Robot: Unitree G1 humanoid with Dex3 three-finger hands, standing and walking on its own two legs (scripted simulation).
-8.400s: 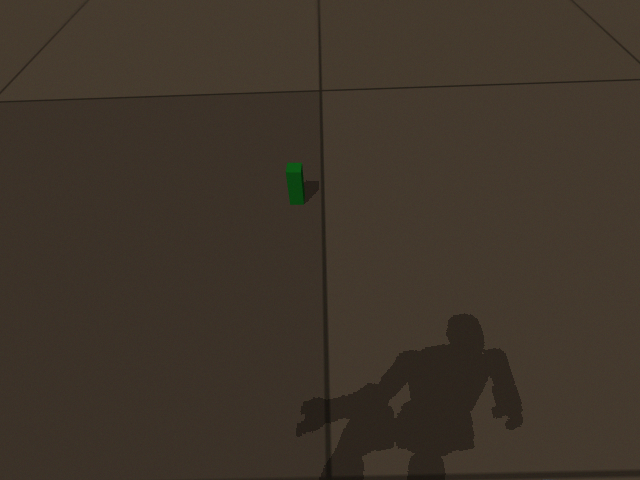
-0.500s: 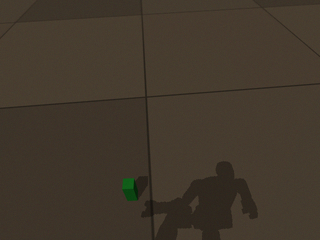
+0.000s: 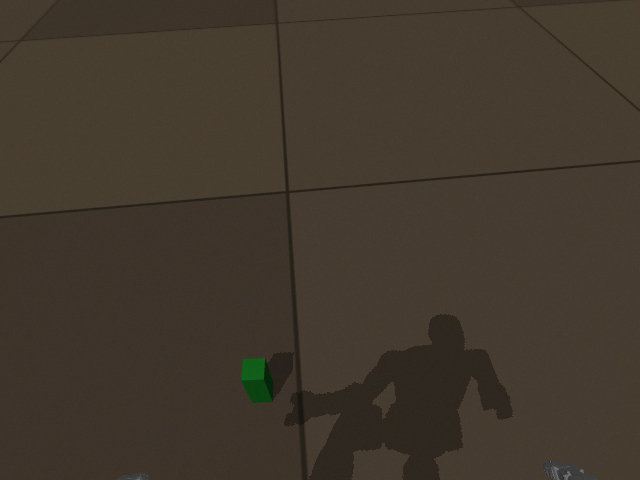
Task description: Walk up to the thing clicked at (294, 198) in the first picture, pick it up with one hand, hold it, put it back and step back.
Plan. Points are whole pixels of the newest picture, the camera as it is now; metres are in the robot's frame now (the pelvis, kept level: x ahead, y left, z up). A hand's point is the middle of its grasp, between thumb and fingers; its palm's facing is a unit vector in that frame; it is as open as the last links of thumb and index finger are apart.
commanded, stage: walk up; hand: left
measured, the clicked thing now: (258, 381) +0.48 +0.24 -0.68
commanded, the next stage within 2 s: none
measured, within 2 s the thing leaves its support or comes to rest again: neither
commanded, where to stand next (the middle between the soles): +0.16 +0.01 m, yaw +3 degrees
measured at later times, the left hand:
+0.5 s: hand out of the picture +0.12 +0.33 -0.16, palm faces -0.03 -0.93 -0.36, open 7.4 cm
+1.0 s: hand (165, 462) +0.17 +0.26 -0.15, palm faces -0.02 -0.95 -0.32, open 7.4 cm
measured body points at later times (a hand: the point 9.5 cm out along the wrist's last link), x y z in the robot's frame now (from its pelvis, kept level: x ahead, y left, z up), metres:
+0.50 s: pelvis +0.05 +0.05 +0.00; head +0.11 +0.08 +0.45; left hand +0.13 +0.37 -0.14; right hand +0.11 -0.26 -0.11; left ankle +0.04 +0.13 -0.74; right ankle +0.09 -0.10 -0.69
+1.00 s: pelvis +0.00 +0.02 -0.02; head +0.06 +0.04 +0.42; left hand +0.17 +0.31 -0.13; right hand +0.10 -0.30 -0.13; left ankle -0.02 +0.12 -0.74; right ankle +0.10 -0.08 -0.74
